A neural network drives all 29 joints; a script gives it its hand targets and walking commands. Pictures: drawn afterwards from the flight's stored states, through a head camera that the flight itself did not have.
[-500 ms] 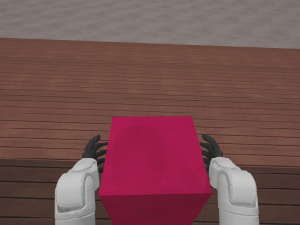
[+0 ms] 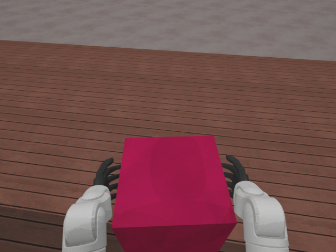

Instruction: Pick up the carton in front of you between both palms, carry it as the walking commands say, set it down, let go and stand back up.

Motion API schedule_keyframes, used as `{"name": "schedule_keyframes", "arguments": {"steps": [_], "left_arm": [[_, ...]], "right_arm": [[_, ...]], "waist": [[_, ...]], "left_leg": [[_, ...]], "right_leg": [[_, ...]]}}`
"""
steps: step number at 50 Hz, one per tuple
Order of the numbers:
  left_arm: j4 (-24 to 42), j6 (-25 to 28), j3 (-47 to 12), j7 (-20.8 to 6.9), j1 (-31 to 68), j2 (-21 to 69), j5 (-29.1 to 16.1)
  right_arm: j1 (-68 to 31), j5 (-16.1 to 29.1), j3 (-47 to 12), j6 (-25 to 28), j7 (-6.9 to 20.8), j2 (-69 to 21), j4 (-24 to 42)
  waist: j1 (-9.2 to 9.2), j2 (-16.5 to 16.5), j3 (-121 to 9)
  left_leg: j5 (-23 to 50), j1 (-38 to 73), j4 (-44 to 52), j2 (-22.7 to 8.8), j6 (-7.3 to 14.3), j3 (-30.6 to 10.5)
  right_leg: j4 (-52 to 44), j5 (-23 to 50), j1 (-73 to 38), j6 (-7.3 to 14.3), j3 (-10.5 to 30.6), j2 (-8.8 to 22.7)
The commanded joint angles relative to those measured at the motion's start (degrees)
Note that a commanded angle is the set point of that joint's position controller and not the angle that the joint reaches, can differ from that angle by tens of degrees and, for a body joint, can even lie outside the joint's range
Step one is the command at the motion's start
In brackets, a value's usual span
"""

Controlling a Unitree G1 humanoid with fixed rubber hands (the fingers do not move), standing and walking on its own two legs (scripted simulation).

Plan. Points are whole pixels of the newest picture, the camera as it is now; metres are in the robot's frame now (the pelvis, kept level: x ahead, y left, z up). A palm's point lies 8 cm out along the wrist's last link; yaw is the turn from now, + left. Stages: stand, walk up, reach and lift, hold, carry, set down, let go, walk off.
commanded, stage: carry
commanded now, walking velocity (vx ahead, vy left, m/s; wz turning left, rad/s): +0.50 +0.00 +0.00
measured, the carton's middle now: (171, 201) +0.27 +0.01 -0.01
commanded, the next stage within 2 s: none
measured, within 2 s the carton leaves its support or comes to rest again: neither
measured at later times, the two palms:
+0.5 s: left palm (125, 66) +0.71 +0.17 +0.09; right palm (210, 70) +0.68 -0.13 +0.10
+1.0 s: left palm (138, 38) +1.04 +0.16 +0.05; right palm (200, 38) +1.04 -0.14 +0.05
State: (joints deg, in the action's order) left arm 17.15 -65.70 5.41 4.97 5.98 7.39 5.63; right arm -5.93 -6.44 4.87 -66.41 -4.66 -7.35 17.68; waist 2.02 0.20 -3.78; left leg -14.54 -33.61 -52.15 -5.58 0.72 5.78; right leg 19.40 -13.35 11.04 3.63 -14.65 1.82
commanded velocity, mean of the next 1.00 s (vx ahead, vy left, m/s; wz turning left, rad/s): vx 0.50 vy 0.00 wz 0.00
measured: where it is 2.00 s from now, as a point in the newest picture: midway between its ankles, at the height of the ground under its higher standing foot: (167, 126)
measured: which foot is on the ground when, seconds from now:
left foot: up 0.00-0.18, down 0.20-0.70, up 0.72-1.00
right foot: down 0.00-0.20, up 0.22-0.66, down 0.68-1.00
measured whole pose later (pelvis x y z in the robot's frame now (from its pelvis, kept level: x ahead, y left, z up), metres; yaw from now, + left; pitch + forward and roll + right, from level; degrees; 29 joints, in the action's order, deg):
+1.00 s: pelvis +0.67 +0.00 -0.04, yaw -2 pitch +7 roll +2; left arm 3.6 -66.0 13.5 7.3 35.6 2.6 2.1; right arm -35.3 -4.1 13.0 -67.7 -7.7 -3.4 5.6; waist 3.7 0.6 4.2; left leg -7.1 -38.6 -44.9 -1.1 2.9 2.3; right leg 30.0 -15.8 13.1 5.7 -6.2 -2.4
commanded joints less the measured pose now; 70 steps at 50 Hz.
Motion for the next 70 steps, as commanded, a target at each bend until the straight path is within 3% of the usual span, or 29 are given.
{"name": "schedule_keyframes", "arguments": {"steps": [1,7,10,11,12,13,16,20,23,30,33,34,35,36,37,39,40,46,52,55,56,57,58,59,60,61,62,65,70], "left_arm": [[4.7,0.67,-43.41,-15.96,27.45,53.17,-24.39],[3.01,-0.37,-41.49,-13.62,38.79,43.13,-23.82],[-2.14,-1.85,-38.91,-11.75,47.16,39.18,-23.76],[-4.16,-2.48,-37.61,-11.18,50.26,38.38,-23.73],[-5.99,-3.09,-36.37,-10.78,52.39,39.37,-24.19],[-7.82,-3.23,-35.17,-10.37,55.86,40.14,-24.53],[-11.79,-2.72,-32.99,-9.66,62.48,46.12,-25.77],[-16.02,-1.81,-30.48,-9.09,68.37,50.82,-25.34],[-18.25,-1.4,-29.19,-8.8,70.98,52.9,-24.52],[-17.94,-2.48,-28.6,-9.51,70.92,54.99,-23.79],[-18.62,-3.01,-28.24,-10.74,68.3,54.57,-23.33],[-18.63,-3.03,-28.01,-11.31,67.37,54.22,-23.48],[-19.3,-3.2,-27.2,-11.68,67.22,53.17,-23.71],[-19.63,-2.77,-28.11,-11.76,67.41,51.99,-23.17],[-18.76,-2.62,-28.65,-12.11,67.5,53.67,-24.1],[-13.27,-2.01,-30.91,-12.7,72.48,56.78,-26.9],[-10.96,-1.74,-32.49,-12.74,74.94,57.94,-28.44],[-6.03,-0.72,-35.76,-12.19,72.56,56.0,-30.93],[-9.77,-1.06,-35.96,-12.62,66.82,52.51,-29.3],[-14.75,-1.42,-35.63,-13.0,66.39,52.06,-28.42],[-16.38,-1.43,-35.24,-13.13,66.51,51.61,-28.01],[-18.37,-1.53,-34.26,-13.18,66.72,51.35,-27.39],[-20.66,-2.41,-33.24,-12.83,67.72,51.58,-27.46],[-20.37,-2.66,-32.31,-12.45,67.81,51.57,-27.39],[-18.59,-2.48,-32.38,-12.17,70.81,52.77,-27.43],[-17.71,-2.06,-32.16,-11.8,72.97,54.53,-27.41],[-16.86,-1.57,-31.51,-11.32,73.75,55.72,-27.07],[-14.9,-0.69,-31.04,-9.67,72.06,57.15,-25.59],[-12.94,0.38,-31.86,-7.87,67.59,55.87,-23.17]], "right_arm": [[-25.7,20.97,-41.79,1.94,13.36,-53.65,3.52],[-38.73,22.84,-40.73,0.22,12.15,-43.39,4.08],[-44.28,23.37,-36.45,-1.02,10.92,-38.08,-2.92],[-46.53,23.4,-34.8,-1.38,10.55,-36.17,-5.56],[-49.52,23.98,-33.7,-1.49,10.42,-35.36,-7.39],[-52.18,25.35,-33.36,-1.62,10.24,-37.13,-8.98],[-63.95,29.16,-33.76,-1.02,10.65,-45.28,-9.82],[-73.7,31.88,-32.91,-0.34,11.4,-52.46,-12.87],[-75.87,31.63,-31.26,-0.22,11.6,-54.8,-16.08],[-71.97,28.14,-29.01,-1.22,11.31,-56.1,-17.94],[-70.23,27.21,-30.25,-1.41,11.32,-56.08,-18.14],[-70.33,27.12,-30.64,-1.23,11.28,-55.44,-18.06],[-70.03,26.45,-30.84,-1.29,11.25,-55.62,-18.7],[-69.86,26.77,-31.12,-1.69,11.07,-56.94,-18.28],[-71.74,26.37,-31.47,-1.7,10.79,-56.4,-17.0],[-74.56,26.84,-32.57,-0.96,10.11,-57.33,-13.25],[-74.77,26.99,-32.67,-0.56,9.66,-57.56,-11.96],[-67.69,24.25,-33.25,0.9,7.34,-54.45,-9.88],[-64.38,21.28,-33.02,-0.21,7.96,-49.33,-10.36],[-62.86,20.6,-31.37,-1.04,9.1,-47.04,-14.13],[-63.05,20.75,-30.58,-1.33,9.58,-45.84,-15.02],[-63.17,21.15,-29.27,-1.86,10.09,-45.0,-17.05],[-63.92,20.55,-27.79,-1.89,10.26,-44.16,-20.12],[-61.73,21.19,-27.52,-1.83,10.56,-45.22,-22.4],[-63.46,22.78,-28.05,-1.44,11.1,-48.64,-21.63],[-68.43,25.27,-29.4,-1.17,11.63,-52.14,-18.52],[-73.44,27.65,-31.16,-1.0,12.02,-55.0,-15.99],[-78.09,31.97,-33.34,-0.12,12.2,-58.99,-12.49],[-73.47,32.06,-33.73,0.49,12.15,-58.25,-11.46]], "waist": [[-0.39,6.79,-12.19],[0.02,8.56,-7.5],[-4.54,2.32,-14.83],[-6.18,-6.55,-19.16],[-6.82,-20.31,-21.68],[-6.39,-18.73,-21.93],[-5.57,-3.4,-21.39],[-4.04,-4.53,-22.81],[-5.03,-4.94,-21.24],[-6.73,-7.96,-18.59],[-1.67,-5.6,-22.64],[0.52,-1.41,-24.7],[-0.53,7.64,-26.91],[0.77,17.94,-31.0],[1.64,16.1,-29.53],[1.4,5.74,-25.06],[1.32,3.84,-24.22],[2.34,6.14,-26.58],[4.21,5.86,-21.19],[-2.16,4.71,-23.54],[-4.03,1.07,-23.73],[-2.98,-6.34,-24.12],[-4.71,-18.2,-30.09],[-6.94,-16.15,-33.25],[-6.88,-10.26,-28.97],[-5.96,-3.28,-25.57],[-4.75,-0.88,-23.26],[-3.76,-3.25,-23.49],[-6.36,-6.13,-25.18]], "left_leg": [[4.91,-2.66,11.08,0.46,-0.23,2.7],[10.75,3.25,18.72,2.36,2.62,5.75],[3.39,27.43,21.1,7.4,3.3,8.78],[-7.28,37.03,25.92,-4.69,5.6,-10.12],[-10.07,47.39,34.28,-16.59,13.55,-36.06],[-4.77,47.6,35.67,-17.22,15.24,-37.97],[13.34,39.62,30.11,-13.51,12.72,-22.59],[13.47,35.5,31.38,-11.21,11.8,-13.73],[20.18,38.0,30.73,-9.93,12.48,-9.78],[35.18,42.89,24.03,-3.67,7.64,-0.61],[37.35,38.1,6.59,-1.95,3.66,3.38],[22.08,26.57,-3.7,-0.35,2.97,2.61],[-9.96,12.83,-11.91,4.28,2.72,1.48],[-18.32,-2.65,-24.77,10.01,1.5,-3.01],[-18.06,-9.38,-28.57,7.89,2.59,-5.39],[-12.11,-10.44,-22.35,5.13,2.49,-6.66],[-9.67,-9.53,-18.38,4.16,2.31,-6.38],[0.12,-10.58,-2.56,5.0,2.36,-2.61],[25.57,3.83,26.55,9.95,3.42,3.92],[33.48,25.55,31.71,8.35,5.35,3.37],[39.73,34.67,29.05,2.83,4.69,-1.22],[63.65,45.0,18.37,-7.46,3.79,-11.67],[65.72,59.04,15.07,-17.12,15.64,-28.61],[38.76,60.06,19.85,-18.64,20.63,-36.39],[24.1,52.38,24.15,-14.45,19.14,-35.51],[20.61,44.96,26.51,-12.08,16.25,-31.68],[25.29,39.6,27.43,-11.49,14.89,-28.52],[31.52,35.02,28.17,-8.37,10.74,-20.78],[50.28,43.09,23.99,-4.34,8.79,-12.87]], "right_leg": [[-6.76,14.46,-13.56,4.16,9.77,12.72],[-2.62,18.84,-12.35,3.4,6.72,11.9],[20.41,24.48,-4.15,0.31,0.53,6.61],[35.64,11.21,6.1,-1.96,1.15,3.44],[51.07,-13.55,24.1,-3.57,5.4,-4.74],[60.06,-16.71,29.28,-1.97,12.76,-2.97],[57.66,-9.22,31.25,0.68,16.14,2.41],[46.53,-6.18,28.57,-0.09,13.94,2.46],[34.97,-2.56,31.45,-0.75,12.04,2.13],[8.75,17.59,20.6,-0.25,5.87,-3.06],[1.61,22.2,0.83,1.48,4.08,-4.07],[5.84,24.83,-11.11,1.21,10.18,2.09],[13.72,41.95,-22.54,0.89,24.29,12.75],[10.18,33.86,-32.98,10.95,42.95,19.98],[8.35,27.97,-33.95,12.42,43.78,19.91],[7.15,30.26,-26.9,9.81,35.53,15.82],[7.08,33.6,-24.18,9.11,32.55,14.94],[9.79,49.61,-26.38,7.59,23.02,11.07],[13.31,44.34,-20.18,5.03,13.78,3.34],[29.2,39.39,-11.09,1.75,10.34,2.74],[37.28,25.97,-2.67,0.68,10.0,0.85],[45.98,-9.77,11.02,-0.06,9.79,-2.68],[61.64,-24.71,26.14,-1.84,14.79,-7.86],[67.39,-23.1,33.33,-0.71,17.21,-5.87],[64.13,-18.7,35.03,0.2,17.47,-3.64],[58.58,-14.13,32.85,-0.13,17.52,-1.96],[54.3,-11.76,31.04,-0.69,16.92,-0.96],[45.23,-8.63,26.76,-2.21,15.37,-0.03],[33.3,4.56,31.96,-1.95,11.96,-1.29]]}}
